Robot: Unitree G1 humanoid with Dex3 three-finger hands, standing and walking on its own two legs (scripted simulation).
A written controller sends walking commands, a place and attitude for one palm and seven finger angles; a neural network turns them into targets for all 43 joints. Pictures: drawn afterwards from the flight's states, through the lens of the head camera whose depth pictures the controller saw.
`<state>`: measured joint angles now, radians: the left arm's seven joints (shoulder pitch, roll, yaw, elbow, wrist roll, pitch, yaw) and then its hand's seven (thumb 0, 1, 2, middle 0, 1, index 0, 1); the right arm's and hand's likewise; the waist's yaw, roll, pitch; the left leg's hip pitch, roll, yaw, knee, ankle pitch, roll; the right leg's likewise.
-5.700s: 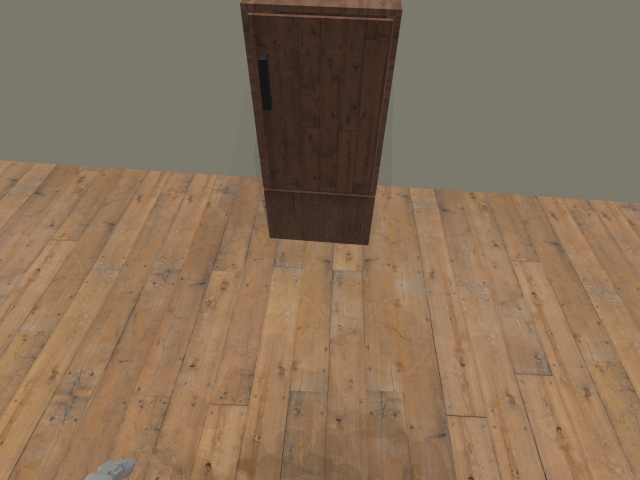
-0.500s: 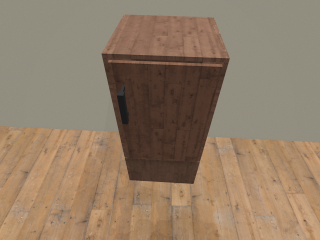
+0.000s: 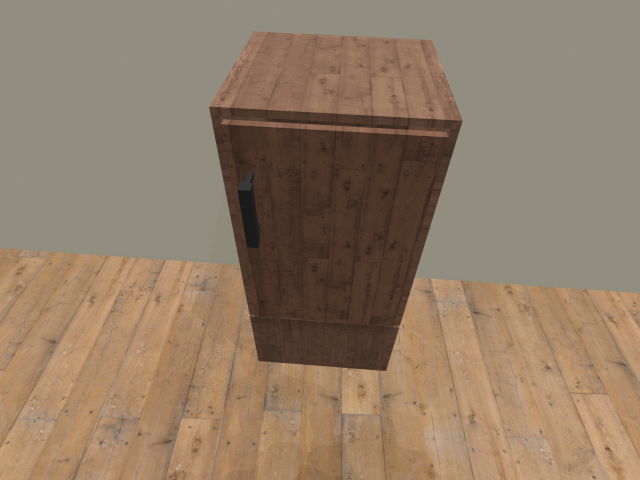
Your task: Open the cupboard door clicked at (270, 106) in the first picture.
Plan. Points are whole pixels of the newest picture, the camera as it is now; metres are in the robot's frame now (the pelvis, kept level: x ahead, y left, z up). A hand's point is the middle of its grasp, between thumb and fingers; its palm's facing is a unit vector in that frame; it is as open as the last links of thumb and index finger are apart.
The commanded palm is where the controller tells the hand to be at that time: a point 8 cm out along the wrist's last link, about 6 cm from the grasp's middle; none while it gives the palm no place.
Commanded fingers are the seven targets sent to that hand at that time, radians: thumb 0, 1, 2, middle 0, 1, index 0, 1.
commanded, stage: shuffle to correct the standing spot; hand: left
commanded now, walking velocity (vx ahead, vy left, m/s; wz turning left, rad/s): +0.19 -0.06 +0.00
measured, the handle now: (251, 210) +0.60 +0.17 -0.03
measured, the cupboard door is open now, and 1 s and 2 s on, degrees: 0 0 0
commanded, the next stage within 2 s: come to a stop and stand still in 0.10 s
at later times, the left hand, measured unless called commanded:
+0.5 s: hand out of the picture +0.04 +0.12 -0.18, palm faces +0.11 -0.99 -0.11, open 7.3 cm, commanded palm none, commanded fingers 0.00 0.90 0.90 -0.20 -0.30 -0.20 -0.30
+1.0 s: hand out of the picture +0.10 +0.19 -0.18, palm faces +0.05 -0.97 -0.23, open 7.3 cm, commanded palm none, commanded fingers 0.00 0.90 0.90 -0.20 -0.30 -0.20 -0.30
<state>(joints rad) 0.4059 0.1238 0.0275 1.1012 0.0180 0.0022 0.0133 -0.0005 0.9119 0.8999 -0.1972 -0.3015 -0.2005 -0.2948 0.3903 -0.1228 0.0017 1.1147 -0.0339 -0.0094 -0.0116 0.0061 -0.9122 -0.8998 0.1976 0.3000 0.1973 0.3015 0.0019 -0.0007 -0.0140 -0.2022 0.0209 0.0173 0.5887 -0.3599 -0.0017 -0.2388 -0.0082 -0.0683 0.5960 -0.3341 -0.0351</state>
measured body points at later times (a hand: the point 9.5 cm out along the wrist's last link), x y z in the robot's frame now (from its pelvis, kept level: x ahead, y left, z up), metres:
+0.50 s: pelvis +0.07 -0.01 +0.00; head +0.07 -0.01 +0.45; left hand +0.03 +0.17 -0.16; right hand +0.10 -0.24 -0.16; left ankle +0.14 +0.10 -0.73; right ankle +0.03 -0.09 -0.73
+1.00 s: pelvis +0.06 +0.00 -0.01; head +0.05 +0.01 +0.44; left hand +0.09 +0.25 -0.16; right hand +0.10 -0.24 -0.15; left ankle +0.14 +0.10 -0.73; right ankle +0.03 -0.09 -0.73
